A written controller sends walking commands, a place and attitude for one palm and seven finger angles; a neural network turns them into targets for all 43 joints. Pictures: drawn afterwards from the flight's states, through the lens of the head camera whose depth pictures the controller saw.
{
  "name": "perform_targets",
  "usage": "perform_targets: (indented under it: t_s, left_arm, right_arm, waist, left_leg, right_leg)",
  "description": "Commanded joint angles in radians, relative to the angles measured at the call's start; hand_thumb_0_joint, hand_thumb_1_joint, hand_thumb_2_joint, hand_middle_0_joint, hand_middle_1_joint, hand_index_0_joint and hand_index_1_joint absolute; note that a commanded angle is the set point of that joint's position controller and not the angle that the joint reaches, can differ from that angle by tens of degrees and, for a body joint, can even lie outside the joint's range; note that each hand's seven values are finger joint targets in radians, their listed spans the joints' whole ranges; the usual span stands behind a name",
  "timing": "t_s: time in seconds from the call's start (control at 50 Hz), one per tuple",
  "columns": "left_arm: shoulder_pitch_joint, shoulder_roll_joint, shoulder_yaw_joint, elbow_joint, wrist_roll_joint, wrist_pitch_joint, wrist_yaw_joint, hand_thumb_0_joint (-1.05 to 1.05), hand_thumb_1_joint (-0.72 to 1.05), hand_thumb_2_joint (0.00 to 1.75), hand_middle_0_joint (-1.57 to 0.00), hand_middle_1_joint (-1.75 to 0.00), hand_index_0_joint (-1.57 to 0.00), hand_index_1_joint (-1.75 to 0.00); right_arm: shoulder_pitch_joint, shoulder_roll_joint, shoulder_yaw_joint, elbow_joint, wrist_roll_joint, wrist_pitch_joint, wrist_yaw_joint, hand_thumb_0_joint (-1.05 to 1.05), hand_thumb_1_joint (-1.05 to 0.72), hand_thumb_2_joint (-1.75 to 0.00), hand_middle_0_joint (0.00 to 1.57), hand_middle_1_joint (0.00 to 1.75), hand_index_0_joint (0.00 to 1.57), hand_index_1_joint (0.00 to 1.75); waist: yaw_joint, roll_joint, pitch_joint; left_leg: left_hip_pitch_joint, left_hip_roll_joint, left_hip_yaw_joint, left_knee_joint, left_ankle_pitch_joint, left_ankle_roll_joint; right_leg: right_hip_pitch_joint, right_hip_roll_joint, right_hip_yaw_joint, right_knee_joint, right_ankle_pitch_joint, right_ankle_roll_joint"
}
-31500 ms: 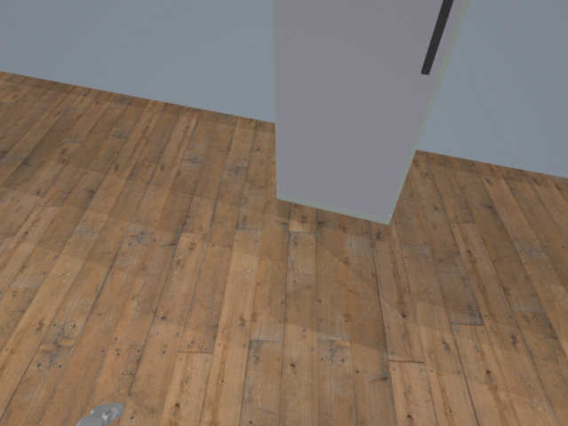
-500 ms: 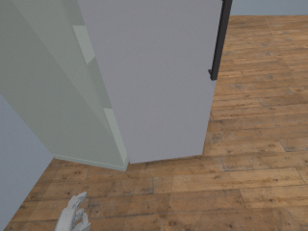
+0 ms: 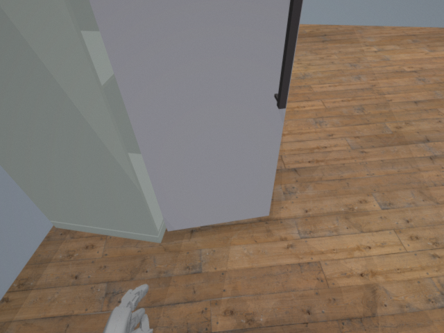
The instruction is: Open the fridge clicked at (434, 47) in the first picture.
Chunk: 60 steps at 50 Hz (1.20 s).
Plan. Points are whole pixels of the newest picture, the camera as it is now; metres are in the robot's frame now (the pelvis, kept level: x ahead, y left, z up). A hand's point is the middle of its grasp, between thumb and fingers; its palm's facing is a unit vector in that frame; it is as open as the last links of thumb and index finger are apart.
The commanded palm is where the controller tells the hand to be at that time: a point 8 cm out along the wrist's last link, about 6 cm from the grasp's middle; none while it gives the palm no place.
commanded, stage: stop stepping back and stand still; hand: right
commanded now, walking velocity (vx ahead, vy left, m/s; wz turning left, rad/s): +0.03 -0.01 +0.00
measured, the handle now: (285, 55) +0.77 -0.12 +0.16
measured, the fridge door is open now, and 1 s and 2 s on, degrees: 71 71 71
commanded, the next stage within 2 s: let the arm hang, fingers relaxed in 0.02 s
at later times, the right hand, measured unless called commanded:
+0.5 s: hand out of the picture +0.06 -0.18 -0.17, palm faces +0.08 +0.98 -0.19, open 6.8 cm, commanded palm none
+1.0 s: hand out of the picture +0.02 -0.21 -0.16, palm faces +0.05 +0.98 -0.21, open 7.4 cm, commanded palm none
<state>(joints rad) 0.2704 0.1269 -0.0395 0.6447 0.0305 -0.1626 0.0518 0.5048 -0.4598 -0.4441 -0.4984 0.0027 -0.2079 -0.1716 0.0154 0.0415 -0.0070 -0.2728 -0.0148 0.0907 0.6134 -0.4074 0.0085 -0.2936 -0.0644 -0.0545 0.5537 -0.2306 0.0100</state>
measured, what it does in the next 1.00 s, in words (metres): stands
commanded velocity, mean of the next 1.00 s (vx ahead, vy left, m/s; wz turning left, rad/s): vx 0.00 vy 0.00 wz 0.00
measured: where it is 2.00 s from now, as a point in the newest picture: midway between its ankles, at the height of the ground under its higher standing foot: outside the picture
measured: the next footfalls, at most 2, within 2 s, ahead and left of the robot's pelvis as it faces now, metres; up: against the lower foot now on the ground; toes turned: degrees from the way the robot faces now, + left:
none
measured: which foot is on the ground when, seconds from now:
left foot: down 0.00-1.00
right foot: down 0.00-1.00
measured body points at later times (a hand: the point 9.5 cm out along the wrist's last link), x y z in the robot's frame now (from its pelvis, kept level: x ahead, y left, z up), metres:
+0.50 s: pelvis +0.00 +0.00 +0.00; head +0.03 -0.01 +0.44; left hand +0.07 +0.25 -0.14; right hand +0.06 -0.23 -0.15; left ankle +0.02 +0.09 -0.73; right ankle +0.02 -0.12 -0.73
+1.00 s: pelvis +0.00 -0.02 +0.01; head +0.01 -0.03 +0.46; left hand +0.02 +0.20 -0.15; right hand +0.02 -0.26 -0.15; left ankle +0.02 +0.09 -0.73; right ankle +0.01 -0.12 -0.73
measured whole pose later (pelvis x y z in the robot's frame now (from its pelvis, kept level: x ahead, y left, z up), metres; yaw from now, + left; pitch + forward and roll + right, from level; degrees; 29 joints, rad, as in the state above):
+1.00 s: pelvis +0.00 -0.02 +0.01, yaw -3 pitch -1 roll +0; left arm 0.26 0.16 0.00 1.13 0.03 0.01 0.03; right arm 0.22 -0.18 0.00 1.12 -0.02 -0.01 -0.02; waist 0.00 0.00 0.02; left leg -0.19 -0.01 0.02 0.39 -0.19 0.01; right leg -0.19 0.01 -0.06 0.39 -0.19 -0.04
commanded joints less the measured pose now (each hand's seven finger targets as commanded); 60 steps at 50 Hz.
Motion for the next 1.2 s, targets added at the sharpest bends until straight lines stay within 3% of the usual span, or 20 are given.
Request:
perform_targets:
  t_s: [0.0,0.02,0.04,0.08,0.1,0.14,0.18,0.2,0.24,0.28,0.32,0.34,0.36,0.38,0.46,0.5,0.54,0.62,0.7,1.18]
  left_arm:
    - [-0.099,0.18,0.08,-0.158,-0.015,-0.014,0.003,0.0,0.9,0.9,-0.2,-0.3,-0.2,-0.3]
    - [-0.099,0.181,0.079,-0.15,-0.017,-0.009,0.006,0.0,0.9,0.9,-0.2,-0.3,-0.2,-0.3]
    - [-0.09,0.178,0.081,-0.127,-0.023,-0.015,0.004,0.0,0.9,0.9,-0.2,-0.3,-0.2,-0.3]
    - [-0.088,0.188,0.078,-0.12,-0.028,-0.011,0.003,0.0,0.9,0.9,-0.2,-0.3,-0.2,-0.3]
    - [-0.126,0.282,0.11,0.08,-0.021,-0.003,-0.087,0.0,0.9,0.9,-0.2,-0.3,-0.2,-0.3]
    - [-0.027,0.23,0.091,0.043,-0.033,0.088,-0.067,0.0,0.9,0.9,-0.2,-0.3,-0.2,-0.3]
    - [-0.067,0.31,0.095,0.011,-0.017,0.103,-0.055,0.0,0.9,0.9,-0.2,-0.3,-0.2,-0.3]
    - [-0.078,0.323,0.09,0.016,-0.001,0.119,-0.05,0.0,0.9,0.9,-0.2,-0.3,-0.2,-0.3]
    - [-0.081,0.319,0.077,0.023,0.022,0.123,-0.039,0.0,0.9,0.9,-0.2,-0.3,-0.2,-0.3]
    - [-0.109,0.322,0.071,0.062,0.023,0.132,-0.037,0.0,0.9,0.9,-0.2,-0.3,-0.2,-0.3]
    - [-0.152,0.279,0.067,0.089,0.004,0.146,-0.042,0.0,0.9,0.9,-0.2,-0.3,-0.2,-0.3]
    - [-0.137,0.218,0.06,0.103,-0.008,0.156,-0.045,0.0,0.9,0.9,-0.2,-0.3,-0.2,-0.3]
    - [-0.099,0.19,0.058,0.13,-0.009,0.171,-0.047,0.0,0.9,0.9,-0.2,-0.3,-0.2,-0.3]
    - [-0.088,0.187,0.061,0.157,-0.004,0.188,-0.042,0.0,0.9,0.9,-0.2,-0.3,-0.2,-0.3]
    - [-0.002,0.141,0.067,0.256,0.002,0.184,-0.036,0.0,0.9,0.9,-0.2,-0.3,-0.2,-0.3]
    - [-0.002,0.164,0.068,0.282,-0.004,0.172,-0.031,0.0,0.9,0.9,-0.2,-0.3,-0.2,-0.3]
    - [-0.03,0.174,0.067,0.308,-0.004,0.173,-0.025,0.0,0.9,0.9,-0.2,-0.3,-0.2,-0.3]
    - [-0.012,0.168,0.062,0.361,-0.003,0.173,-0.026,0.0,0.9,0.9,-0.2,-0.3,-0.2,-0.3]
    - [0.016,0.167,0.062,0.399,-0.005,0.164,-0.024,0.0,0.9,0.9,-0.2,-0.3,-0.2,-0.3]
    - [0.017,0.153,0.06,0.454,-0.012,0.15,-0.016,0.0,0.9,0.9,-0.2,-0.3,-0.2,-0.3]
  right_arm:
    - [0.023,-0.131,-0.103,-0.09,0.019,-0.031,-0.009,0.0,-0.9,-0.9,0.2,0.3,0.2,0.3]
    - [-0.012,-0.161,-0.121,-0.072,0.028,-0.024,-0.012,0.0,-0.9,-0.9,0.2,0.3,0.2,0.3]
    - [-0.05,-0.136,-0.1,-0.04,0.032,-0.025,-0.013,0.0,-0.9,-0.9,0.2,0.3,0.2,0.3]
    - [-0.045,-0.095,-0.068,0.003,0.028,-0.013,-0.012,0.0,-0.9,-0.9,0.2,0.3,0.2,0.3]
    - [-0.151,0.067,0.287,0.61,-0.058,0.136,0.12,0.0,-0.9,-0.9,0.2,0.3,0.2,0.3]
    - [-0.144,0.105,0.324,0.627,-0.029,0.212,0.161,0.0,-0.9,-0.9,0.2,0.3,0.2,0.3]
    - [-0.152,0.14,0.368,0.686,-0.014,0.223,0.16,0.0,-0.9,-0.9,0.2,0.3,0.2,0.3]
    - [-0.183,0.132,0.375,0.731,-0.016,0.231,0.153,0.0,-0.9,-0.9,0.2,0.3,0.2,0.3]
    - [-0.26,0.122,0.377,0.824,-0.019,0.231,0.158,0.0,-0.9,-0.9,0.2,0.3,0.2,0.3]
    - [-0.255,0.09,0.378,0.962,-0.024,0.221,0.156,0.0,-0.9,-0.9,0.2,0.3,0.2,0.3]
    - [-0.169,0.069,0.382,1.099,-0.025,0.206,0.152,0.0,-0.9,-0.9,0.2,0.3,0.2,0.3]
    - [-0.174,0.042,0.39,1.152,-0.03,0.196,0.151,0.0,-0.9,-0.9,0.2,0.3,0.2,0.3]
    - [-0.232,0.034,0.403,1.19,-0.027,0.194,0.155,0.0,-0.9,-0.9,0.2,0.3,0.2,0.3]
    - [-0.282,0.039,0.405,1.218,-0.029,0.193,0.152,0.0,-0.9,-0.9,0.2,0.3,0.2,0.3]
    - [-0.309,0.11,0.393,1.307,-0.025,0.181,0.145,0.0,-0.9,-0.9,0.2,0.3,0.2,0.3]
    - [-0.293,0.133,0.404,1.354,-0.019,0.181,0.143,0.0,-0.9,-0.9,0.2,0.3,0.2,0.3]
    - [-0.285,0.146,0.414,1.401,-0.018,0.189,0.141,0.0,-0.9,-0.9,0.2,0.3,0.2,0.3]
    - [-0.284,0.135,0.415,1.477,-0.015,0.196,0.147,0.0,-0.9,-0.9,0.2,0.3,0.2,0.3]
    - [-0.273,0.136,0.418,1.529,-0.014,0.191,0.147,0.0,-0.9,-0.9,0.2,0.3,0.2,0.3]
    - [-0.231,0.166,0.424,1.604,-0.019,0.185,0.141,0.0,-0.9,-0.9,0.2,0.3,0.2,0.3]
  waist:
    - [-0.006,0.023,-0.025]
    - [-0.009,0.148,-0.017]
    - [-0.018,0.167,-0.037]
    - [-0.007,0.116,-0.045]
    - [0.045,0.025,0.005]
    - [0.049,0.006,-0.061]
    - [0.003,-0.134,-0.094]
    - [0.01,-0.104,-0.064]
    - [0.016,-0.023,-0.029]
    - [-0.021,-0.067,-0.057]
    - [-0.057,-0.054,-0.124]
    - [-0.028,0.03,-0.124]
    - [0.007,0.067,-0.077]
    - [0.013,0.132,-0.036]
    - [0.038,-0.112,-0.062]
    - [0.017,-0.081,-0.1]
    - [0.0,-0.062,-0.063]
    - [-0.009,-0.075,0.04]
    - [-0.008,-0.031,0.022]
    - [-0.012,-0.059,0.03]
  left_leg:
    - [0.163,0.164,-0.316,-0.3,-0.033,0.106]
    - [0.11,0.3,-0.484,-0.383,0.002,0.165]
    - [0.11,0.336,-0.486,-0.384,0.08,0.194]
    - [0.097,0.294,-0.371,-0.303,0.214,0.176]
    - [0.032,0.338,-0.081,-0.082,0.672,0.133]
    - [-0.064,0.191,-0.05,0.016,0.548,0.059]
    - [-0.182,0.07,-0.002,0.27,0.095,-0.012]
    - [-0.169,0.047,-0.061,0.363,-0.186,-0.014]
    - [-0.164,0.058,-0.121,0.34,-0.168,-0.013]
    - [-0.061,0.058,-0.107,0.184,-0.007,-0.016]
    - [0.137,0.092,-0.166,-0.075,0.302,-0.001]
    - [0.124,0.209,-0.32,-0.169,0.395,0.034]
    - [0.001,0.289,-0.41,-0.274,0.273,0.102]
    - [-0.07,0.282,-0.406,-0.337,0.183,0.126]
    - [0.005,0.213,-0.292,-0.253,0.328,0.12]
    - [0.064,0.141,-0.209,-0.231,0.355,0.061]
    - [0.077,0.123,-0.201,-0.291,0.263,0.036]
    - [0.081,0.104,-0.184,-0.323,0.148,0.042]
    - [0.093,0.108,-0.179,-0.331,0.16,0.043]
    - [0.092,0.109,-0.157,-0.291,0.27,0.031]
  right_leg:
    - [-0.25,-0.012,0.01,0.083,-0.255,-0.019]
    - [-0.258,0.032,-0.008,0.232,-0.203,-0.004]
    - [-0.246,0.031,0.017,0.33,-0.225,-0.001]
    - [-0.181,0.004,0.043,0.225,-0.195,-0.005]
    - [-0.24,-0.063,0.009,0.246,-0.14,0.001]
    - [0.001,-0.004,0.026,0.082,0.185,0.008]
    - [0.042,-0.235,0.303,-0.066,0.549,-0.131]
    - [-0.019,-0.296,0.345,-0.138,0.504,-0.203]
    - [-0.042,-0.277,0.386,-0.177,0.435,-0.226]
    - [-0.018,-0.223,0.307,-0.119,0.601,-0.194]
    - [-0.067,-0.079,0.139,-0.02,0.319,-0.09]
    - [-0.091,0.019,0.051,0.051,0.065,-0.031]
    - [-0.047,0.07,0.023,0.095,-0.164,-0.007]
    - [-0.006,0.066,0.037,0.154,-0.199,-0.011]
    - [0.077,0.036,0.067,-0.012,0.016,-0.026]
    - [0.113,-0.015,0.113,-0.096,0.134,-0.04]
    - [0.078,-0.036,0.122,-0.134,0.064,-0.039]
    - [0.017,-0.035,0.129,-0.218,-0.024,-0.042]
    - [0.052,-0.033,0.118,-0.234,-0.003,-0.043]
    - [0.103,-0.041,0.112,-0.254,0.096,-0.052]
